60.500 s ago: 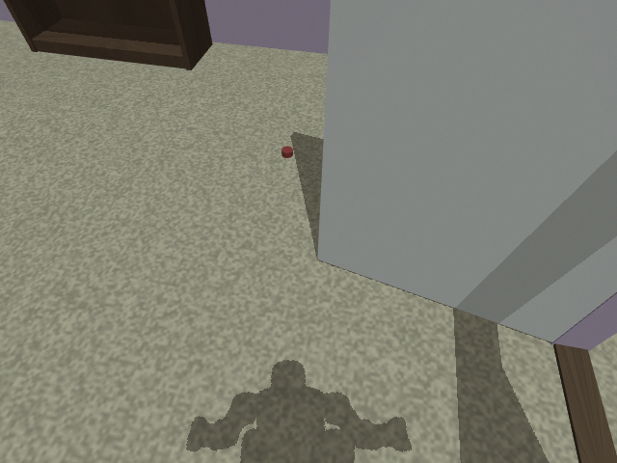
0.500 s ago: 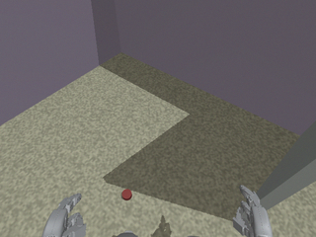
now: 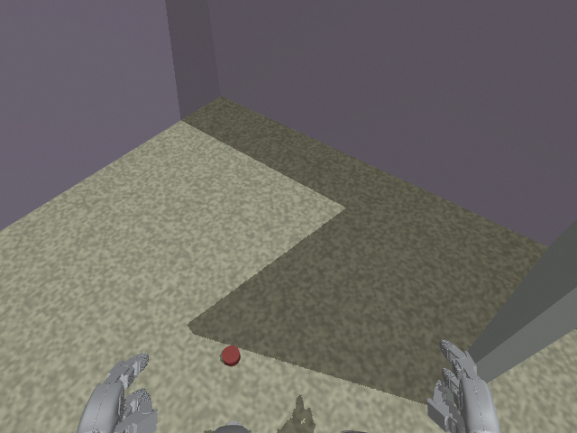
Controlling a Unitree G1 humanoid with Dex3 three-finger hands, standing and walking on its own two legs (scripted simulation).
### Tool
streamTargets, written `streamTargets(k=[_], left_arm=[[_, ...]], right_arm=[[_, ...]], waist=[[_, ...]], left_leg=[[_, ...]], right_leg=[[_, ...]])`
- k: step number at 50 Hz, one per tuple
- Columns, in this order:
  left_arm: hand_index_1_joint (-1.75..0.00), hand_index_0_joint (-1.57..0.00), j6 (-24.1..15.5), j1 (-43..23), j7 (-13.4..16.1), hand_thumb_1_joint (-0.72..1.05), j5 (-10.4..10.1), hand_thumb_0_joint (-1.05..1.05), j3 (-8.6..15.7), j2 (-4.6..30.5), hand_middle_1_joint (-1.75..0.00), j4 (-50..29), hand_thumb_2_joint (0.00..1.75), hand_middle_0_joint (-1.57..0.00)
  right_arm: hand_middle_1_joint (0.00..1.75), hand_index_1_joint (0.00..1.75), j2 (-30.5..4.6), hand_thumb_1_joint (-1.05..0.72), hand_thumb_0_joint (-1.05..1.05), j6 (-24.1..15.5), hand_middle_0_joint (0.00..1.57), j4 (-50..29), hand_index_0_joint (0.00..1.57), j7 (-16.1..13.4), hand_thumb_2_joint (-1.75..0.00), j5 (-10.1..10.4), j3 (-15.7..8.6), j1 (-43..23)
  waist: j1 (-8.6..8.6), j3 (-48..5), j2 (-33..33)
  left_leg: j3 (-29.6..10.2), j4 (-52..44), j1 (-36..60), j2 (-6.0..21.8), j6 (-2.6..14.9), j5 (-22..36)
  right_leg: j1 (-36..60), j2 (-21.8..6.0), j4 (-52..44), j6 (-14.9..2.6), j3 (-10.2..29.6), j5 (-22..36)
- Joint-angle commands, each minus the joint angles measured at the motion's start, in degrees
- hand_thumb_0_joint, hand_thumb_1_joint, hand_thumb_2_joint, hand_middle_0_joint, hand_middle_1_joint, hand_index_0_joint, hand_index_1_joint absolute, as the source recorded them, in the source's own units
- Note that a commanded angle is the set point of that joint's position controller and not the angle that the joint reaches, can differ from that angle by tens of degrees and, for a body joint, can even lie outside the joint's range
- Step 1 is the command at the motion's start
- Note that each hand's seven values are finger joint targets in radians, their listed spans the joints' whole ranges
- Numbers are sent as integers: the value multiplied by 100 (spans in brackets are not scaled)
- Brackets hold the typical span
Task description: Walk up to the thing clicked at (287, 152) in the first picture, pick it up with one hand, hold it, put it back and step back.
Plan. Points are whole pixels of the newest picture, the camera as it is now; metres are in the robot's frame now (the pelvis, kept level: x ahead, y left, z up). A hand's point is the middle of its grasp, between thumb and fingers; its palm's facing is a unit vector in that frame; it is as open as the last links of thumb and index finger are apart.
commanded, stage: home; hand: left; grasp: from above
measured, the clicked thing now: (231, 355) +0.46 +0.17 -0.70
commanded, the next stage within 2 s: stand in 0.24 s
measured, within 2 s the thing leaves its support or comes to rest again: neither
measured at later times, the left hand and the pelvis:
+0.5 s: hand out of the picture +0.15 +0.21 -0.09, palm faces +0.01 -0.95 -0.32, open 7.4 cm; pelvis -0.01 +0.00 +0.02, yaw +0 degrees
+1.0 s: hand out of the picture +0.04 +0.24 -0.10, palm faces +0.03 -0.95 -0.32, open 7.4 cm; pelvis +0.00 +0.01 +0.06, yaw -1 degrees
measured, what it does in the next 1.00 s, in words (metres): rises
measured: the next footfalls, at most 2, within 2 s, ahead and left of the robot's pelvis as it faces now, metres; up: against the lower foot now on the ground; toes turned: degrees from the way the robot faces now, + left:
none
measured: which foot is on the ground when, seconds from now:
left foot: down 0.00-1.00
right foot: down 0.00-1.00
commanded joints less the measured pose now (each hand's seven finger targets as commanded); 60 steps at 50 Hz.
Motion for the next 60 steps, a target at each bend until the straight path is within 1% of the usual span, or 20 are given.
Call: streamTargets(k=[1,4,16,17,18,19,21,22,24,26,30,34,36,38,43,45,49,51,54,60], left_arm=[[-30,-20,-287,-75,60,90,37,0,379,615,-30,-1143,90,-20],[-30,-20,-300,-122,53,90,47,0,304,573,-30,-1109,90,-20],[-30,-20,-321,-95,68,90,48,0,374,650,-30,-1193,90,-20],[-30,-20,-1522,-1715,279,90,737,0,314,1106,-30,818,90,-20],[-30,-20,-1910,-1160,244,90,734,0,440,1221,-30,1919,90,-20],[-30,-20,-2091,-1146,201,90,725,0,408,1210,-30,2198,90,-20],[-30,-20,-2307,-1265,153,90,763,0,305,1224,-30,2713,90,-20],[-30,-20,-2319,-1470,125,90,714,0,326,1187,-30,2971,90,-20],[-30,-20,-2375,-1589,122,90,653,0,345,1213,-30,3449,90,-20],[-30,-20,-2458,-1817,134,90,631,0,344,1197,-30,3948,90,-20],[-30,-20,-2597,-1753,127,90,591,0,321,1085,-30,4798,90,-20],[-30,-20,-2668,-1744,137,90,585,0,332,1186,-30,5485,90,-20],[-30,-20,-2695,-1785,149,90,567,0,321,1232,-30,5741,90,-20],[-30,-20,-2690,-1887,157,90,541,0,306,1254,-30,5946,90,-20],[-30,-20,-2679,-1866,181,90,528,0,270,1289,-30,6421,90,-20],[-30,-20,-2664,-1871,172,90,536,0,240,1255,-30,6584,90,-20],[-30,-20,-2634,-1937,143,90,540,0,242,1292,-30,6804,90,-20],[-30,-20,-2653,-1864,129,90,536,0,229,1293,-30,6897,90,-20],[-30,-20,-2703,-1975,133,90,543,0,223,1327,-30,6959,90,-20],[-30,-20,-2693,-2037,115,90,519,0,213,1372,-30,7075,90,-20]], right_arm=[[30,30,-732,-90,0,-359,20,-956,20,-60,-90,-27,-280,-404],[30,30,-757,-90,0,-352,20,-936,20,-52,-90,-30,-286,-372],[30,30,-739,-90,0,-317,20,-977,20,-56,-90,-20,-295,-374],[30,30,-1308,-90,0,288,20,565,20,286,-90,-702,-491,-768],[30,30,-1384,-90,0,521,20,543,20,479,-90,-685,-612,-827],[30,30,-1436,-90,0,628,20,431,20,574,-90,-725,-627,-704],[30,30,-1328,-90,0,729,20,705,20,781,-90,-561,-603,-682],[30,30,-1211,-90,0,763,20,820,20,867,-90,-432,-581,-713],[30,30,-1213,-90,0,816,20,958,20,959,-90,-349,-625,-847],[30,30,-1213,-90,0,883,20,1207,20,988,-90,-356,-624,-856],[30,30,-1292,-90,0,982,20,1551,20,947,-90,-375,-645,-941],[30,30,-1281,-90,0,1071,20,1883,20,904,-90,-317,-620,-948],[30,30,-1294,-90,0,1103,20,2087,20,879,-90,-297,-606,-839],[30,30,-1328,-90,0,1128,20,2275,20,857,-90,-277,-593,-749],[30,30,-1380,-90,0,1160,20,2583,20,842,-90,-228,-576,-830],[30,30,-1388,-90,0,1176,20,2680,20,839,-90,-222,-566,-865],[30,30,-1445,-90,0,1208,20,2812,20,852,-90,-229,-568,-936],[30,30,-1463,-90,0,1197,20,2862,20,865,-90,-224,-572,-978],[30,30,-1441,-90,0,1184,20,2913,20,891,-90,-207,-559,-992],[30,30,-1487,-90,0,1196,20,3040,20,905,-90,-204,-536,-1034]], waist=[[16,-455,41],[-24,-364,96],[0,-519,32],[430,850,-279],[424,439,-614],[274,320,-500],[327,57,-305],[343,134,-519],[400,300,-433],[340,355,-314],[412,492,69],[371,656,-159],[309,639,-268],[245,788,-222],[297,830,-233],[302,1070,-212],[304,1337,-75],[341,1241,-148],[293,1174,-278],[292,1251,-240]], left_leg=[[120,-916,780,-146,171,897],[98,-950,806,-124,157,902],[136,-853,792,-156,177,1007],[-131,-1340,969,136,409,2109],[90,-1275,1318,58,448,2050],[-62,-1326,1581,64,476,2158],[-40,-1469,1901,-1,467,1960],[46,-1587,1979,-47,446,1668],[-78,-1789,2110,-11,408,1522],[-205,-2119,2301,95,426,1541],[-453,-2693,2550,319,459,1655],[-291,-2920,2798,237,353,1862],[-170,-2942,3166,197,303,2245],[-186,-3218,3185,222,288,2155],[-203,-3543,3480,321,255,2429],[-233,-3760,3450,329,224,1989],[-349,-4165,3113,372,219,1150],[-366,-4191,3240,402,233,1177],[-269,-4089,3453,364,213,1673],[-279,-4189,3429,409,198,1454]], right_leg=[[29,141,-965,-77,-91,959],[-62,166,-908,-87,-107,953],[23,141,-940,-72,-70,1079],[1063,-303,-1151,-362,419,1253],[1218,-421,-1404,-513,807,1322],[1043,-331,-1343,-574,865,1548],[1515,-492,-1364,-506,886,1758],[1456,-535,-1538,-455,906,1528],[1417,-497,-1760,-363,837,1334],[1511,-452,-1784,-295,731,1390],[1880,-365,-2018,-192,546,1580],[2300,-498,-2587,-238,673,2041],[2343,-576,-2819,-256,757,2423],[2473,-570,-2997,-227,758,2319],[2787,-581,-3274,-166,678,2437],[2708,-549,-3441,-147,678,2018],[2805,-518,-3551,-154,645,1659],[2821,-540,-3634,-152,656,1724],[2819,-604,-3767,-140,700,1852],[2814,-603,-3877,-124,711,1719]])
